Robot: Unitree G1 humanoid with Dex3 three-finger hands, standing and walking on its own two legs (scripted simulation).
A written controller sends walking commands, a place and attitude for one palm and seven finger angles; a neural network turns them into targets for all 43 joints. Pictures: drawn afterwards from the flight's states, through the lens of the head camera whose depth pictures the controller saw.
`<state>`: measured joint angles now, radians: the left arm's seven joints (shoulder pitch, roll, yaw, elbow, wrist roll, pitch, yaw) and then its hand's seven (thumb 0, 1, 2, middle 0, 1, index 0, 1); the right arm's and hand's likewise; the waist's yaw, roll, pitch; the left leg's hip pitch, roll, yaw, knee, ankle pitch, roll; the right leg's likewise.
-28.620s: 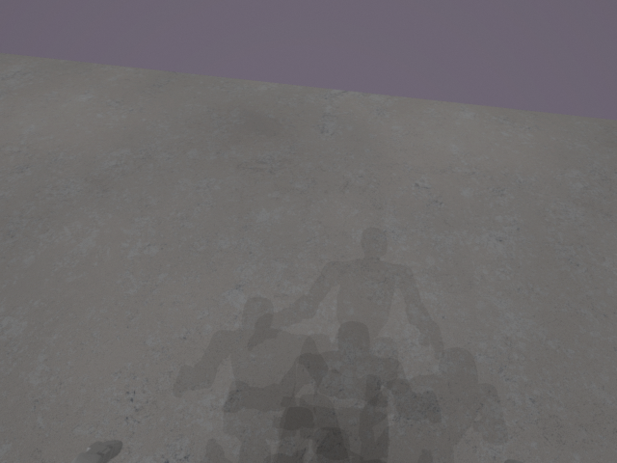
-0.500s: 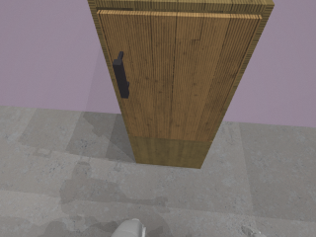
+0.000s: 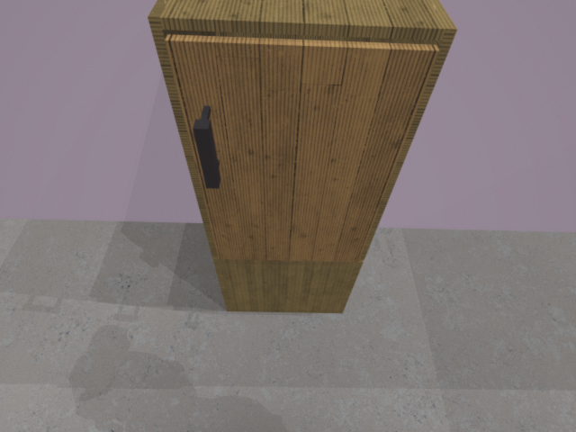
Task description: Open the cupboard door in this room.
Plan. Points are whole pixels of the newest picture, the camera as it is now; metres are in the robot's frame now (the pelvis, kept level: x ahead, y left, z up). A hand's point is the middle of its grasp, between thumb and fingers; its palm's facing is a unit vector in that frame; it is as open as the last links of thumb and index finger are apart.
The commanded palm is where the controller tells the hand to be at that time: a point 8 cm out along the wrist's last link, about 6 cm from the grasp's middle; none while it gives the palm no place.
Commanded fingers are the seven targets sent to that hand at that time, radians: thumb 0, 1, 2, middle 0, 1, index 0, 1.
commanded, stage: come to a stop and stand still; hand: left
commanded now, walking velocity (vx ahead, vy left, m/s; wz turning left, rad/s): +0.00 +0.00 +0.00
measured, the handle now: (209, 148) +0.54 +0.16 +0.06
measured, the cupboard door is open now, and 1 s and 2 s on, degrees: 0 0 0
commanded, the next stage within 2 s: look again from close up in 0.56 s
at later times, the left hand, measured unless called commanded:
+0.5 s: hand out of the picture -0.01 +0.11 -0.18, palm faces +0.05 -0.98 -0.19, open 7.3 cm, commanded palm none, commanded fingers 0.00 0.90 0.90 -0.20 -0.30 -0.20 -0.30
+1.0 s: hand out of the picture +0.00 +0.17 -0.19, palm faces +0.03 -0.98 -0.19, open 7.4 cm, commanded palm none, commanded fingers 0.00 0.90 0.90 -0.20 -0.30 -0.20 -0.30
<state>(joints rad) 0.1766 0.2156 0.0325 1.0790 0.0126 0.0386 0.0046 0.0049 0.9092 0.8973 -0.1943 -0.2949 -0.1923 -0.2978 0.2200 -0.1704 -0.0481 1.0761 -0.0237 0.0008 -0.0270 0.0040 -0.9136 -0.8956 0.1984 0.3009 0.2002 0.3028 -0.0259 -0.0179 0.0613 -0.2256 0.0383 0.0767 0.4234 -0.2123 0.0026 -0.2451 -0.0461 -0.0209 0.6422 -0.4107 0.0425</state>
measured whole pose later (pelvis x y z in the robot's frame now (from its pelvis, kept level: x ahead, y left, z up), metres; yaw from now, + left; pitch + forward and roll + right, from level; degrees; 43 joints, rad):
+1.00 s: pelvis +0.00 +0.00 -0.01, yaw +0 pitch -1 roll -1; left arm 0.29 0.17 -0.01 1.05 0.03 0.00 0.04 0.00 0.91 0.90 -0.20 -0.30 -0.19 -0.30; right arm 0.20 -0.15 -0.01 1.00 -0.02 -0.02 -0.02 0.00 -0.92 -0.90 0.19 0.30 0.20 0.30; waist 0.02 -0.02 0.02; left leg -0.26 0.00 0.07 0.56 -0.28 0.04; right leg -0.16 -0.04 -0.04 0.51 -0.33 0.03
